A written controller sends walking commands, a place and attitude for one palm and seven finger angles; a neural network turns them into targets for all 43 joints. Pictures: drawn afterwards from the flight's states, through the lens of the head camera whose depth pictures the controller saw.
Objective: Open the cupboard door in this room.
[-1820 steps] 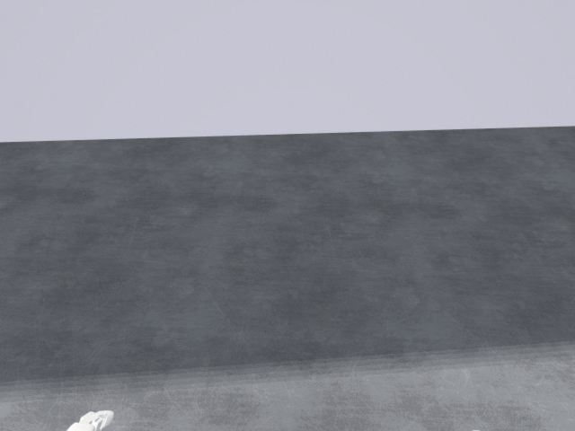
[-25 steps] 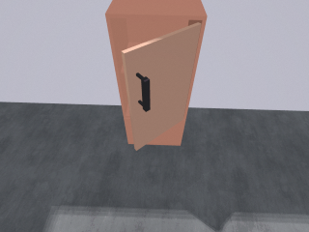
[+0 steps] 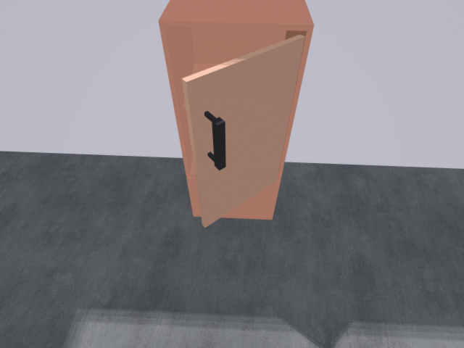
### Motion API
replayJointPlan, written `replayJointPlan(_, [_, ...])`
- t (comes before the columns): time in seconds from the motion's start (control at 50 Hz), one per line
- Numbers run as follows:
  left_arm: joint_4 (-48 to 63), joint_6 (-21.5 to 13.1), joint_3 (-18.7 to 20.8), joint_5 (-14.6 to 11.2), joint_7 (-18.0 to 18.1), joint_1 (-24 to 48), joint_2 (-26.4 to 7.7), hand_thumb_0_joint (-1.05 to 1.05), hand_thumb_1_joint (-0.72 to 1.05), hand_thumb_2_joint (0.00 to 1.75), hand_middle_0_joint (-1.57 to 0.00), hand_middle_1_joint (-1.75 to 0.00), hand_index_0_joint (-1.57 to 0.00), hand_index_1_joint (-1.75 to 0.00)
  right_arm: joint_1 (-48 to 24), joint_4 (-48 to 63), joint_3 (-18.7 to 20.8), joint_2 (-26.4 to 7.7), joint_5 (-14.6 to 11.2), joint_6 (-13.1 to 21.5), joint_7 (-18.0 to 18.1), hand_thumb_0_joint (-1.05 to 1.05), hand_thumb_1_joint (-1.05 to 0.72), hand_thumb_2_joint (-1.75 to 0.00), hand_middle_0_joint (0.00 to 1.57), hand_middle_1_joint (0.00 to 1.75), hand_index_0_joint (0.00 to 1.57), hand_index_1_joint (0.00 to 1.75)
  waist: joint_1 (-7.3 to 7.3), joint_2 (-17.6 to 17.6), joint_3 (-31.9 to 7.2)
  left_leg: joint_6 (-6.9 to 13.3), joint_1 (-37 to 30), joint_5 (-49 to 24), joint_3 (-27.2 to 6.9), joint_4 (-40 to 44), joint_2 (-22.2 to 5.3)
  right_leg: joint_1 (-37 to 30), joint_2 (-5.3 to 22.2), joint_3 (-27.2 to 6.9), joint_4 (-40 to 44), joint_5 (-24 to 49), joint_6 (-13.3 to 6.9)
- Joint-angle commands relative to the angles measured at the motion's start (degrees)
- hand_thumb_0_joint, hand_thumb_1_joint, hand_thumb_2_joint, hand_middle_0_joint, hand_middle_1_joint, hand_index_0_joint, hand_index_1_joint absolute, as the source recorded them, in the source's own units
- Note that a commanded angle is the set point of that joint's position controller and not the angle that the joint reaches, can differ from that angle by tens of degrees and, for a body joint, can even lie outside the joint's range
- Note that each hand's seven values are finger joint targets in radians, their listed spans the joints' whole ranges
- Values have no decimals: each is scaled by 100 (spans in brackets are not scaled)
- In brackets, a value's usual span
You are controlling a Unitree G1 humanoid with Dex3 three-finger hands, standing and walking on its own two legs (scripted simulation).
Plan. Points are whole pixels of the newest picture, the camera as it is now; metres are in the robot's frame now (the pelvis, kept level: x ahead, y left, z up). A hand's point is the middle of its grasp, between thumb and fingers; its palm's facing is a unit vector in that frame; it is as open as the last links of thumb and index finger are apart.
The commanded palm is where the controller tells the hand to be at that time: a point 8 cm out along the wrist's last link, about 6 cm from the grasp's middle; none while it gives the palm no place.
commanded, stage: walk to a spot facing it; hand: left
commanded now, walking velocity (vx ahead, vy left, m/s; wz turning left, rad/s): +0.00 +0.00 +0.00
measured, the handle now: (214, 141) +0.58 +0.09 -0.01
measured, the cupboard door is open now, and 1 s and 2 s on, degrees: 41 41 41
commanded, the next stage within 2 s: none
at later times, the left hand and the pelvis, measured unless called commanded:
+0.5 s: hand out of the picture +0.06 +0.20 -0.17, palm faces -0.13 -0.96 -0.27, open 7.4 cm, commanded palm none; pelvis -0.02 +0.00 -0.01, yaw -12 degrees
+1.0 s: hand out of the picture +0.13 +0.16 -0.18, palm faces -0.37 -0.90 -0.23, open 7.4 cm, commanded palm none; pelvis -0.02 +0.00 -0.01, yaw -28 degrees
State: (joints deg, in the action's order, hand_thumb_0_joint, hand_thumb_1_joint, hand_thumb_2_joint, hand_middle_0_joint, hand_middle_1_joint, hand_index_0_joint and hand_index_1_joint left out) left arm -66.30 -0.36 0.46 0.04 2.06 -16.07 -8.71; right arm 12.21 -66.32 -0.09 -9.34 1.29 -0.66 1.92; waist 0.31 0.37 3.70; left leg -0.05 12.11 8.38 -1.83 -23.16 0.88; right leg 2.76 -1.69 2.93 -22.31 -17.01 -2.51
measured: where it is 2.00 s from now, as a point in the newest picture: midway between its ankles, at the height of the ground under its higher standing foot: outside the picture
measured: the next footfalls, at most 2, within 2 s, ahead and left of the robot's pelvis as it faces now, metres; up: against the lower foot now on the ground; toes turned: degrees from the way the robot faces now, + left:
left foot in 0.94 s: +0.08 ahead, +0.10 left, +0.00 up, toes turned -26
right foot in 1.22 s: -0.06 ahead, -0.15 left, +0.00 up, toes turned -38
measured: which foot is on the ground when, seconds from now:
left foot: down 0.00-0.54, up 0.56-0.92, down 0.94-1.00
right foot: down 0.00-0.92, up 0.94-1.00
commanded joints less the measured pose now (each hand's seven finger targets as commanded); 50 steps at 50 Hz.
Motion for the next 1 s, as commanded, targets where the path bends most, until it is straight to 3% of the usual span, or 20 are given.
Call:
replayJointPlan(0.0, [160, -44, 114, 29, 14, -285, -715, 0, 90, 90, -20, -30, -20, -30, 206, 165, 90, -595, -6, 88, 51, 0, -90, -90, 20, 30, 20, 30, -33, -44, 86, 180, -325, -764, -374, 240, -550, 630, 790, -534, 616, 919, -26])
replayJointPlan(0.2, [659, 222, 426, 94, -64, -108, -913, 0, 90, 90, -20, -30, -20, -30, 249, 553, 346, -728, 17, -63, 145, 0, -90, -90, 20, 30, 20, 30, -58, -283, 74, 103, 26, -79, 170, -486, -707, 1099, 805, -1155, 25, 1268, -223])
replayJointPlan(0.28, [926, 272, 506, 103, -122, 48, -934, 0, 90, 90, -20, -30, -20, -30, 186, 825, 417, -798, 33, -60, 147, 0, -90, -90, 20, 30, 20, 30, -59, 20, 102, 166, 52, 375, 57, -398, -878, 1539, 615, -1318, -266, 842, -230])
replayJointPlan(0.34, [1131, 300, 519, 104, -185, 90, -800, 0, 90, 90, -20, -30, -20, -30, 323, 950, 497, -1131, 64, -6, 168, 0, -90, -90, 20, 30, 20, 30, -75, 989, -144, 636, -178, 557, -836, 428, -1746, 1927, 70, -795, -1564, 230, -20])
replayJointPlan(0.38, [1285, 340, 535, 128, -228, 271, -724, 0, 90, 90, -20, -30, -20, -30, 452, 1035, 537, -1261, 82, 54, 167, 0, -90, -90, 20, 30, 20, 30, -118, 1197, -398, 1153, -195, 315, -1286, 907, -2491, 2132, 125, -443, -3175, -1509, 101])
replayJointPlan(0.42, [1366, 316, 529, 121, -286, 270, -637, 0, 90, 90, -20, -30, -20, -30, 212, 1145, 532, -1287, 124, 83, 151, 0, -90, -90, 20, 30, 20, 30, 15, 759, -563, 1116, -35, -232, -829, 646, -2453, 1910, 351, -460, -3006, -1496, 105])
replayJointPlan(0.48, [1252, 299, 548, 113, -309, -309, -649, 0, 90, 90, -20, -30, -20, -30, -123, 1283, 537, -1302, 89, 35, 114, 0, -90, -90, 20, 30, 20, 30, 305, 457, -631, 593, 544, -247, 188, -214, -1919, 789, 229, -69, -1434, -383, 130])
replayJointPlan(0.5, [1198, 280, 602, 144, -285, -546, -887, 0, 90, 90, -20, -30, -20, -30, -268, 1376, 550, -1206, 47, -9, 95, 0, -90, -90, 20, 30, 20, 30, 431, -88, -454, 269, 1106, 430, 542, -974, -1468, 422, 406, -441, -412, 283, 63])
replayJointPlan(0.52, [1271, 220, 690, 223, -210, -461, -1541, 0, 90, 90, -20, -30, -20, -30, -241, 1544, 501, -766, -6, -41, 47, 0, -90, -90, 20, 30, 20, 30, 367, -1955, -240, -242, 2108, 1937, 1236, -2377, -502, 247, 1786, -2616, 660, 779, -447])
replayJointPlan(0.54, [1344, 216, 710, 154, -175, -446, -1781, 0, 90, 90, -20, -30, -20, -30, -592, 1685, 492, -904, 9, -70, 8, 0, -90, -90, 20, 30, 20, 30, 554, -1638, -84, -228, 2177, 2654, 669, -3456, -355, 741, 2311, -3126, 748, 1492, -946])
replayJointPlan(0.56, [1419, 208, 717, 164, -150, -175, -1669, 0, 90, 90, -20, -30, -20, -30, -613, 1656, 514, -857, -1, -89, 7, 0, -90, -90, 20, 30, 20, 30, 326, -1092, -88, -197, 2250, 2274, 280, -3972, -391, 794, 1968, -2965, 494, 1546, -1084])
replayJointPlan(0.58, [1478, 197, 719, 165, -97, 73, -1509, 0, 90, 90, -20, -30, -20, -30, -557, 1645, 522, -835, -2, -101, 25, 0, -90, -90, 20, 30, 20, 30, 202, -1094, -175, -207, 2362, 2060, 179, -4215, -454, 693, 1822, -2839, 306, 1891, -1050])
replayJointPlan(0.64, [1549, 144, 670, 161, -63, 195, -1351, 0, 90, 90, -20, -30, -20, -30, -529, 1620, 461, -730, -21, -75, 20, 0, -90, -90, 20, 30, 20, 30, 116, -797, -380, -298, 2011, 1769, 180, -3791, -437, 453, 1478, -2241, -80, 3149, -978])
replayJointPlan(0.78, [1589, 168, 726, 182, -78, 32, -1494, 0, 90, 90, -20, -30, -20, -30, -654, 1837, 457, -700, -92, -46, 32, 0, -90, -90, 20, 30, 20, 30, 201, -887, -493, -274, 1449, 1800, 172, -2453, -179, 312, 1314, -2677, -121, 3200, -957])
replayJointPlan(0.84, [1670, 206, 723, 133, -101, 298, -1486, 0, 90, 90, -20, -30, -20, -30, -200, 1735, 441, -708, -112, 11, 73, 0, -90, -90, 20, 30, 20, 30, -55, -848, -623, -228, 498, 1082, 200, -1000, -92, 748, 1029, -2647, -426, 3153, -651])
replayJointPlan(0.86, [1714, 220, 695, 98, -110, 439, -1400, 0, 90, 90, -20, -30, -20, -30, 86, 1651, 442, -795, -111, 52, 92, 0, -90, -90, 20, 30, 20, 30, -214, -663, -664, -190, -288, 537, 171, -212, -199, 1295, 839, -2518, -629, 2690, -415])
replayJointPlan(0.88, [1789, 240, 637, 71, -136, 356, -1112, 0, 90, 90, -20, -30, -20, -30, 207, 1644, 501, -1154, -66, 104, 105, 0, -90, -90, 20, 30, 20, 30, -205, 344, -801, 94, -1110, 234, -790, 403, -1138, 2235, 212, -2020, -1179, 1181, -77])
replayJointPlan(0.9, [1956, 243, 560, 48, -220, 290, -894, 0, 90, 90, -20, -30, -20, -30, 316, 1722, 584, -1678, 27, 126, 115, 0, -90, -90, 20, 30, 20, 30, -183, 1763, -747, 800, -1367, -697, -2109, 732, -2595, 3076, -313, -981, -2477, -1436, 269])
replayJointPlan(0.92, [2086, 217, 576, 129, -259, 422, -1047, 0, 90, 90, -20, -30, -20, -30, 371, 1806, 578, -1744, 66, 84, 132, 0, -90, -90, 20, 30, 20, 30, -219, 1175, -547, 1252, -624, -795, -2203, 650, -3051, 3023, -43, -681, -3598, -1920, 378])
replayJointPlan(0.98, [1945, 257, 619, 146, -347, 579, -989, 0, 90, 90, -20, -30, -20, -30, -75, 1892, 439, -1290, 102, 127, 135, 0, -90, -90, 20, 30, 20, 30, 5, 1254, -356, 920, -247, -1983, -785, 286, -2108, 3021, 230, -511, -4466, -1236, 495])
